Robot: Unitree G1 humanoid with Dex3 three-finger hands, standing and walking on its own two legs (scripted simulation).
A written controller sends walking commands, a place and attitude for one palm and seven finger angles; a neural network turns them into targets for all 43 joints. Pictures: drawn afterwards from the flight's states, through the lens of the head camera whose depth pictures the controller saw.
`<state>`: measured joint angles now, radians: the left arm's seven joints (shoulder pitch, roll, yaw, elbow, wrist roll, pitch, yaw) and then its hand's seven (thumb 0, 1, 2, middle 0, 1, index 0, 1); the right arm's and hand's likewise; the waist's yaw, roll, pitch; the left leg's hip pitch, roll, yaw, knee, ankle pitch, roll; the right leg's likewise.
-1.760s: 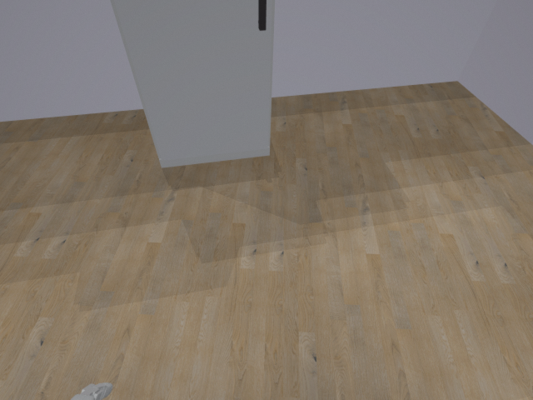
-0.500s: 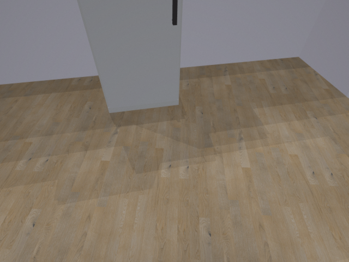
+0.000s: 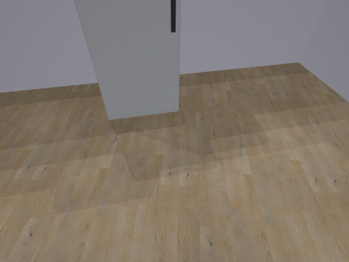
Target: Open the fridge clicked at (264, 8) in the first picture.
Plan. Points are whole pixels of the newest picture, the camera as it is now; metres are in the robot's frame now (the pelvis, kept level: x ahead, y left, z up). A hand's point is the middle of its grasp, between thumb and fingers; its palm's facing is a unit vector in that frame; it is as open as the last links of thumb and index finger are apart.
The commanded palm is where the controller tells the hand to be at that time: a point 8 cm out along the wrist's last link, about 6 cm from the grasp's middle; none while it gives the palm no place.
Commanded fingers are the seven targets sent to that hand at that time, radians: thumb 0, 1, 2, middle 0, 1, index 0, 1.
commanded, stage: walk to a spot facing it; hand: right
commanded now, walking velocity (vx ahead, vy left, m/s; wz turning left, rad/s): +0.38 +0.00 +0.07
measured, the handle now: out of the picture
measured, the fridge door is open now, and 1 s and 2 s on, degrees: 0 0 0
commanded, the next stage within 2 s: turn to face it in 1.24 s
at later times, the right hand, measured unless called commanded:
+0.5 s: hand (230, 215) +0.31 -0.16 -0.18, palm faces -0.09 +0.97 -0.22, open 7.3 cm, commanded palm none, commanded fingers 0.00 -0.90 -0.90 0.20 0.30 0.20 0.30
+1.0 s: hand (238, 200) +0.37 -0.19 -0.18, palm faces +0.03 +0.99 -0.14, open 7.4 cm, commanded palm none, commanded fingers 0.00 -0.90 -0.90 0.20 0.30 0.20 0.30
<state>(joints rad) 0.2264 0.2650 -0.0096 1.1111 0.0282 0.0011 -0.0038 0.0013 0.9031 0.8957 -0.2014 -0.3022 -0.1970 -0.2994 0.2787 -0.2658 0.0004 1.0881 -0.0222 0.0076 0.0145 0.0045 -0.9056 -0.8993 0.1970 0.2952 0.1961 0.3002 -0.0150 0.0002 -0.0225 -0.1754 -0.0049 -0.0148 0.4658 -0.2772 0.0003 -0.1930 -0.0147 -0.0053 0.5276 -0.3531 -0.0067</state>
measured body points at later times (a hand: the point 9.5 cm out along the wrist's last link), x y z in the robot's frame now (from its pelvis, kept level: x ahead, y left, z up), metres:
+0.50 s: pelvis +0.17 +0.02 -0.03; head +0.21 +0.03 +0.42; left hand -0.02 +0.19 -0.15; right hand +0.32 -0.21 -0.16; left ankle +0.27 +0.13 -0.74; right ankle -0.01 -0.11 -0.71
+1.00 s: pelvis +0.38 -0.01 +0.00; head +0.39 -0.04 +0.45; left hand +0.43 +0.22 -0.13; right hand +0.37 -0.25 -0.17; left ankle +0.33 +0.12 -0.65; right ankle +0.40 -0.09 -0.74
